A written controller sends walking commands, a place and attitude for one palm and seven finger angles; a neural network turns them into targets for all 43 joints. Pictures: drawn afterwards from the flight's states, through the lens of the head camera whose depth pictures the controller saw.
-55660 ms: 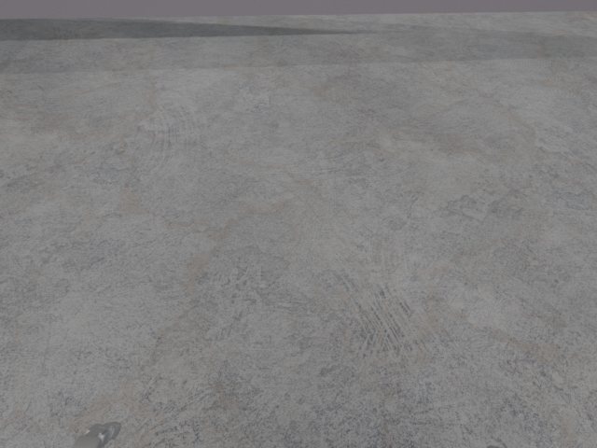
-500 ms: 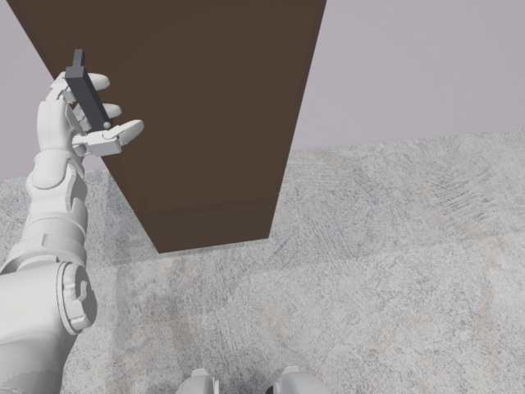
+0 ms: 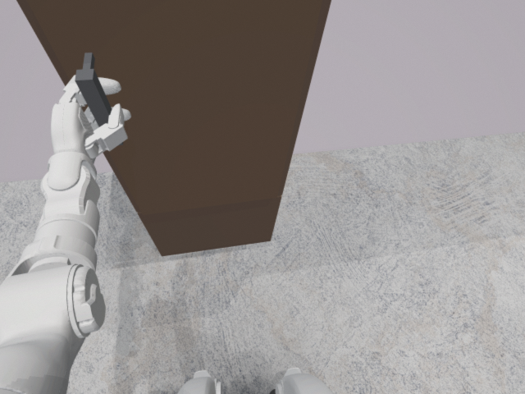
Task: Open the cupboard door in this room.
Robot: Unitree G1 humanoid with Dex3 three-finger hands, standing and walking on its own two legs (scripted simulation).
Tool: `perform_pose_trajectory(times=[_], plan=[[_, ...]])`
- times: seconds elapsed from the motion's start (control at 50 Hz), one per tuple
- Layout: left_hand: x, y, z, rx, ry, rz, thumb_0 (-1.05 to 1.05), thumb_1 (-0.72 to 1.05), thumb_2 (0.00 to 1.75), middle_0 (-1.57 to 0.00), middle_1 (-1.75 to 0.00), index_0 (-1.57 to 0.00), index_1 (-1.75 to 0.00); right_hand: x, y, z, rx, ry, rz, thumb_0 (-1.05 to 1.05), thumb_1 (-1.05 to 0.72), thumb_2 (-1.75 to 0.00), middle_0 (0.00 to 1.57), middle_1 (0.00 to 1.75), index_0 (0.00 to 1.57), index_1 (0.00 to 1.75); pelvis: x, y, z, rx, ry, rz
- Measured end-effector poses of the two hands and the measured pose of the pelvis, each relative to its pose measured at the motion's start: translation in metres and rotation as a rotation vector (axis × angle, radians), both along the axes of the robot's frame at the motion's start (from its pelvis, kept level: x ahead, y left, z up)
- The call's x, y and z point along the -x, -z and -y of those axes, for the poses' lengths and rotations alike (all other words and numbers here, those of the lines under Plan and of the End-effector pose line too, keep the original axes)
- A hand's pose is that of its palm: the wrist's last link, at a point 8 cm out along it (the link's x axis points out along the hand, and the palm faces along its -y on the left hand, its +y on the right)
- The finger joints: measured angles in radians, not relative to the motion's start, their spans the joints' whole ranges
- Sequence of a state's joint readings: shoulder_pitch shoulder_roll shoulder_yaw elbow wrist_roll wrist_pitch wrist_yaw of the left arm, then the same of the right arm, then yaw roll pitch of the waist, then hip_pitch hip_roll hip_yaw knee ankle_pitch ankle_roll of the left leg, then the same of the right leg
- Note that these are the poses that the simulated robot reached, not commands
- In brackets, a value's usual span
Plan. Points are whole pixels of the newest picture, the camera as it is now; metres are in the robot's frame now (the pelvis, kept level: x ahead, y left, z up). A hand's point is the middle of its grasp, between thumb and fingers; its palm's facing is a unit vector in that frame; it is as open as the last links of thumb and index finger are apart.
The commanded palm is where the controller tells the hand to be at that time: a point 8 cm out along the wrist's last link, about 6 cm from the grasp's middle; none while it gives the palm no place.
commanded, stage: pull the door open along its arc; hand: left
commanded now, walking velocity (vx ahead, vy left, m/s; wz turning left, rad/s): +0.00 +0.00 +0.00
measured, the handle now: (103, 102) +0.55 +0.22 +0.09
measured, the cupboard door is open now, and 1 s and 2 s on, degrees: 1 47 44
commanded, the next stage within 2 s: open thumb and fingers to let go in 0.88 s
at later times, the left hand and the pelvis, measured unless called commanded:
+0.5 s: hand (155, 200) +0.37 +0.12 +0.09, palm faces +0.21 -0.97 +0.10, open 6.3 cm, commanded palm +0.31 +0.16 +0.09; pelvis +0.02 +0.00 +0.02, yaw +0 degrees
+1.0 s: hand (236, 253) +0.29 +0.02 +0.09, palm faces +0.39 -0.92 -0.08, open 6.6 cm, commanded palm +0.24 +0.06 +0.09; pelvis +0.01 -0.06 +0.02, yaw +4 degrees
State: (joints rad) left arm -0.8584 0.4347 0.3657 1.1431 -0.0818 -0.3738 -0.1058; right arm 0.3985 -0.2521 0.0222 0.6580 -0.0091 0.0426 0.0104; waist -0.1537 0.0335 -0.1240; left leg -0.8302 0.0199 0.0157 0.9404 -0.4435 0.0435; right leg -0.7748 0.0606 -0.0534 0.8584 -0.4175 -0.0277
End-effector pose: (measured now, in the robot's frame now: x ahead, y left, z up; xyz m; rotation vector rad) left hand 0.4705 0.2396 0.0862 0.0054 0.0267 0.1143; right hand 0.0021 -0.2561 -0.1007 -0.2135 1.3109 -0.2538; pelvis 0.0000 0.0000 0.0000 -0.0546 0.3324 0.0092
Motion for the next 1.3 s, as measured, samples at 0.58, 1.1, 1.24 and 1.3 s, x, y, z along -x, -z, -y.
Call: perform_pose_trajectory(times=[0.58,1.1,1.24,1.3], plan=[[0.165,-0.001,0.099,0.127,-0.193,0.014,0.04,0.67,0.72,-0.29,-1.32,-0.34,-1.3,-0.158,-0.03,-0.027,-0.123,-0.197,0.46,0.01,-0.91,-0.9,0.2,0.3,0.19,0.3,-0.013,-0.019,0.007,-0.031,-0.006,0.15],[0.219,-0.013,0.175,-0.054,-0.374,-0.067,0.02,0.59,0.78,-0.31,-1.24,-0.34,-1.31,-0.182,-0.02,0.018,-0.123,-0.265,0.458,0.01,-0.91,-0.9,0.2,0.3,0.19,0.3,-0.004,-0.015,0.069,-0.079,-0.072,0.224],[0.223,-0.009,0.173,-0.048,-0.428,-0.044,0.01,0.42,0.71,-0.34,-1.27,-0.35,-1.3,-0.165,-0.011,0.031,-0.127,-0.25,0.434,0.02,-0.91,-0.9,0.2,0.3,0.19,0.3,0.003,-0.015,0.079,-0.092,-0.071,0.204],[0.224,-0.008,0.174,-0.049,-0.428,-0.032,0.01,0.29,0.64,-0.33,-1.26,-0.34,-1.27,-0.16,-0.008,0.034,-0.129,-0.242,0.435,0.02,-0.91,-0.9,0.2,0.3,0.19,0.3,0.006,-0.014,0.081,-0.094,-0.07,0.202]])
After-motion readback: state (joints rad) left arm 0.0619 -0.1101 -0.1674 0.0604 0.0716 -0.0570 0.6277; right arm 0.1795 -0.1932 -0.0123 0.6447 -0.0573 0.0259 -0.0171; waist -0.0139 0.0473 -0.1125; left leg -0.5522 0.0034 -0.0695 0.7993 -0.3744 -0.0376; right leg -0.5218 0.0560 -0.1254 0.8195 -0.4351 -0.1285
